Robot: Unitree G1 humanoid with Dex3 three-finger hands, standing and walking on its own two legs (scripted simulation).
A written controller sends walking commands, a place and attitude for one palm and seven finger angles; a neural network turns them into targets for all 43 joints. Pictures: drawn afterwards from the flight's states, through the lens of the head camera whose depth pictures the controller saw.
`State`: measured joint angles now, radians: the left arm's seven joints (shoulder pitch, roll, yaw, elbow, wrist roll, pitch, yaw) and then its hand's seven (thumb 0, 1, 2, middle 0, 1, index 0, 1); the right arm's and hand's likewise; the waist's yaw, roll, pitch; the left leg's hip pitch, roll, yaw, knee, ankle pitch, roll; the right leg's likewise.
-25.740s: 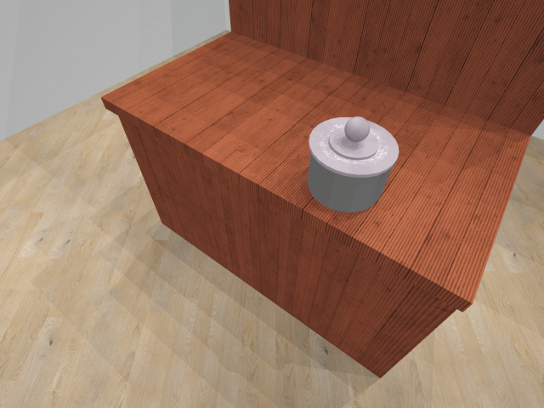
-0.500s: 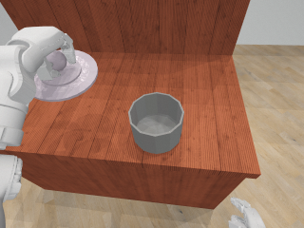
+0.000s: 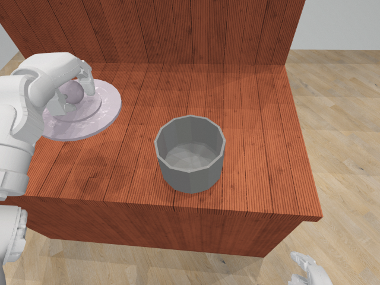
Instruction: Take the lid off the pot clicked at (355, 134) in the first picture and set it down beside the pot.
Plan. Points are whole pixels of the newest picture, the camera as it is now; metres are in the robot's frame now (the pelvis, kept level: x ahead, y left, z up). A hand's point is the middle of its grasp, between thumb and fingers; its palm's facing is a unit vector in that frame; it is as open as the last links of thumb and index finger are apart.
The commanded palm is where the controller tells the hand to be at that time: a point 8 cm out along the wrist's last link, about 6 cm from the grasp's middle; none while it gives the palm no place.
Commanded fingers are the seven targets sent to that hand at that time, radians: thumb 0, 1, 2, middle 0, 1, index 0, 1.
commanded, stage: lower the lid onto the table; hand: left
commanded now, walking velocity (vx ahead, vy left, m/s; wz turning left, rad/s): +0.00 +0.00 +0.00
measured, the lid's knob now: (70, 92) +0.45 +0.26 +0.17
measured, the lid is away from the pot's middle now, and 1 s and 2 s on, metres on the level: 0.24 0.24 0.24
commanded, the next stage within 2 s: none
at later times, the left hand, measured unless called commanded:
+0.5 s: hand (69, 112) +0.42 +0.26 +0.14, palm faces -0.30 -0.01 -0.95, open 7.4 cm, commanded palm +0.40 +0.26 +0.21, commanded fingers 0.00 0.53 1.14 -0.91 -0.93 -0.95 -0.95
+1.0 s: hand (79, 122) +0.42 +0.26 +0.11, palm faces -0.33 +0.00 -0.94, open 7.4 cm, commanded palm +0.40 +0.26 +0.18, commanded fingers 0.00 0.53 1.14 -0.91 -0.93 -0.95 -0.95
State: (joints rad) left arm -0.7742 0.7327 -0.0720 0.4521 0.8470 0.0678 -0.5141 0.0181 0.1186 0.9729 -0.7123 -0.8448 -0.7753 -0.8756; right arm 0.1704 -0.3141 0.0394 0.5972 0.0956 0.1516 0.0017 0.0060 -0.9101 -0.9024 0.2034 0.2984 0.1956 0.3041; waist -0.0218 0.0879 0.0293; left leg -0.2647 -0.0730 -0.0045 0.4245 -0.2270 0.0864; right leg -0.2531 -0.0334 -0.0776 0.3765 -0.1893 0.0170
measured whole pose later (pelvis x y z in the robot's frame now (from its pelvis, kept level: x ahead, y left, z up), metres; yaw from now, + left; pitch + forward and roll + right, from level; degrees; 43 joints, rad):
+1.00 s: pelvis +0.01 +0.01 +0.00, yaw +0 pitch +5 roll -2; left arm -0.66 0.67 -0.09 0.51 0.87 -0.04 -0.40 0.02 0.12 0.97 -0.71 -0.84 -0.78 -0.88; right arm 0.19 -0.29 0.03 0.61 0.08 0.15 0.00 0.00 -0.91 -0.90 0.20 0.30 0.20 0.30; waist -0.02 0.08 0.02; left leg -0.29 -0.08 0.00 0.44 -0.24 0.10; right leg -0.27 -0.04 -0.07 0.38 -0.20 0.02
